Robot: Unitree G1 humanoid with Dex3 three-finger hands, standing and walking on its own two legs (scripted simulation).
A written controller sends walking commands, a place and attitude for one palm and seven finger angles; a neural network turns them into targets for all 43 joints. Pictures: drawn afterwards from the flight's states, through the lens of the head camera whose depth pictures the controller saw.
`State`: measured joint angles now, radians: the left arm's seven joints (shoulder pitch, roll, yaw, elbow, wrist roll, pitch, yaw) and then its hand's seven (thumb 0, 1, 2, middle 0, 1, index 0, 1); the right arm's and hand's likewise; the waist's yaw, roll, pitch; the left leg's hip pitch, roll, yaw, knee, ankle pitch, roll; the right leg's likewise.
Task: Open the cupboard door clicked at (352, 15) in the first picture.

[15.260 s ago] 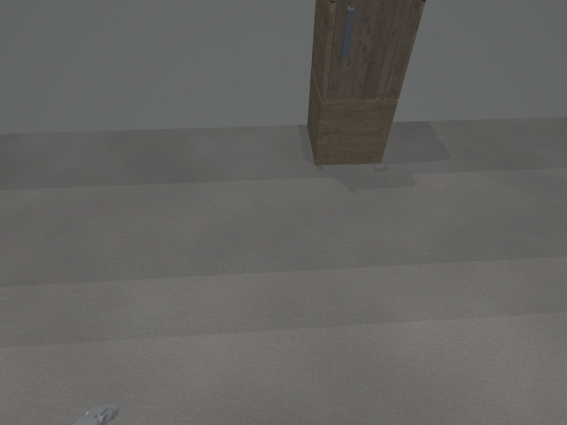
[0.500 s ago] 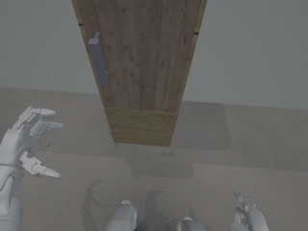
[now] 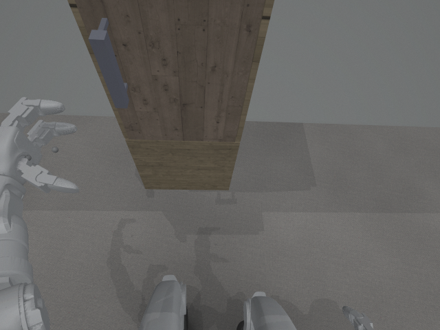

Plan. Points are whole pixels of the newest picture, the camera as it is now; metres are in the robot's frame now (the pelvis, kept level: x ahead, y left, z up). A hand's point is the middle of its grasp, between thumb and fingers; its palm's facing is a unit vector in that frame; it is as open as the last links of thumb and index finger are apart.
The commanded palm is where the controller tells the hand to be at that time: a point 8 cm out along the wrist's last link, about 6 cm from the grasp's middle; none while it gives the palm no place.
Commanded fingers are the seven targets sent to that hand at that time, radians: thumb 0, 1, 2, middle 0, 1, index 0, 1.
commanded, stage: move the hooked fingers beside the handle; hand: left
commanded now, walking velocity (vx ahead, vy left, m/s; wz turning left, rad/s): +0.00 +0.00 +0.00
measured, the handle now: (113, 66) +0.61 +0.24 +0.06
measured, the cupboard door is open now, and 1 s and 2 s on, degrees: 0 0 0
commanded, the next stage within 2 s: none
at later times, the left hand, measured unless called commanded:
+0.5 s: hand (76, 109) +0.48 +0.28 +0.07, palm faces +0.03 -1.00 -0.02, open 14.0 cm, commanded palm +0.47 +0.32 +0.06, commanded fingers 0.00 -0.50 0.30 -0.30 -1.20 -0.30 -1.20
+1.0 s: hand (83, 76) +0.56 +0.29 +0.07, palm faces +0.03 -1.00 -0.03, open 14.0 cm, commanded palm +0.57 +0.31 +0.06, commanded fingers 0.00 -0.50 0.30 -0.30 -1.20 -0.30 -1.20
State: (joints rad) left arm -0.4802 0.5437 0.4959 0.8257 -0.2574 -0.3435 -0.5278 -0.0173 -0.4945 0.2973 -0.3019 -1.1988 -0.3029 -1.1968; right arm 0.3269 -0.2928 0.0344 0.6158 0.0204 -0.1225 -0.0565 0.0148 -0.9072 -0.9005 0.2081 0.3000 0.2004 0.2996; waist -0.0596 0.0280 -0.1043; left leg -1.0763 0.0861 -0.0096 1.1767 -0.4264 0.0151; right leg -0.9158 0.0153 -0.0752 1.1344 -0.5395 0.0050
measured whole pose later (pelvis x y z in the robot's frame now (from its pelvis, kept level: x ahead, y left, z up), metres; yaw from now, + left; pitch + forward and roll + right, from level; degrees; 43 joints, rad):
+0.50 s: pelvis +0.00 +0.00 -0.01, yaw -1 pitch +23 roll -5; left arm -0.82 0.68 0.53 1.16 -0.14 -0.38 -0.50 -0.02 -0.50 0.30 -0.30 -1.20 -0.30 -1.20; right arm 0.33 -0.29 0.05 0.63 0.00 -0.02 -0.04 0.01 -0.91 -0.90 0.21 0.30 0.20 0.30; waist -0.13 0.03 -0.10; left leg -1.18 0.10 -0.01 1.21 -0.43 0.01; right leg -1.03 0.03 -0.07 1.17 -0.54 0.00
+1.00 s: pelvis -0.01 +0.00 -0.04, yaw -4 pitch +29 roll -8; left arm -1.18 0.96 0.56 1.33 -0.01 -0.27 -0.48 -0.02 -0.49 0.30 -0.30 -1.20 -0.30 -1.20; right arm 0.36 -0.30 0.11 0.62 0.00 0.02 -0.05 0.01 -0.91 -0.90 0.21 0.30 0.20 0.30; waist -0.24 0.05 -0.08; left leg -1.40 0.12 -0.05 1.33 -0.45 0.02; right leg -1.22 0.05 -0.10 1.25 -0.55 0.01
